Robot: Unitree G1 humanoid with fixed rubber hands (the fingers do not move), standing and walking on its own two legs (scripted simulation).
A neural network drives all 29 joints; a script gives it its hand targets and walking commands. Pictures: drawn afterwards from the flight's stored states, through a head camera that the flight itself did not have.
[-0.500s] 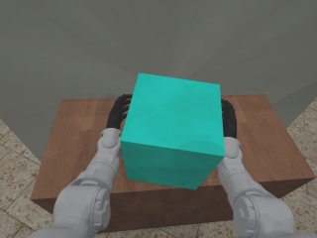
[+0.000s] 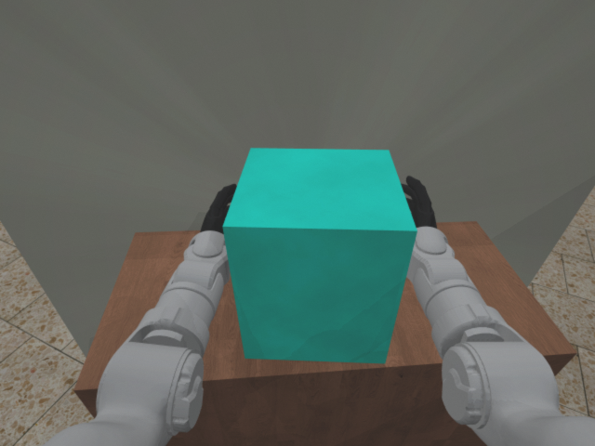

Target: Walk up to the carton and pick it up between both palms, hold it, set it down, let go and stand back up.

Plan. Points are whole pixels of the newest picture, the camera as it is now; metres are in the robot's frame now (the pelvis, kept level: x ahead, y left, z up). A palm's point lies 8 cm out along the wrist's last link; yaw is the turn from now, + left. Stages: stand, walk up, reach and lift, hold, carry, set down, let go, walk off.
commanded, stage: reach and lift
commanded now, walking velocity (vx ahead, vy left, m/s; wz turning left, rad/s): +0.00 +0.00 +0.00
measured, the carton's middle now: (316, 254) +0.37 -0.03 +0.10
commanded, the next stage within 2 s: hold in 1.06 s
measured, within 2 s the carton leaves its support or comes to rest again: neither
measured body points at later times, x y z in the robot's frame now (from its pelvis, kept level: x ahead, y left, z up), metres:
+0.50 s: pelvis -0.01 -0.01 +0.00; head -0.07 +0.02 +0.45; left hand +0.40 +0.11 +0.15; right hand +0.38 -0.19 +0.16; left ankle +0.04 +0.12 -0.73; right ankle +0.04 -0.13 -0.73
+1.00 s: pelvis -0.01 +0.00 +0.00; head -0.06 +0.02 +0.45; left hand +0.40 +0.13 +0.17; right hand +0.40 -0.17 +0.18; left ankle +0.04 +0.12 -0.73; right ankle +0.04 -0.13 -0.73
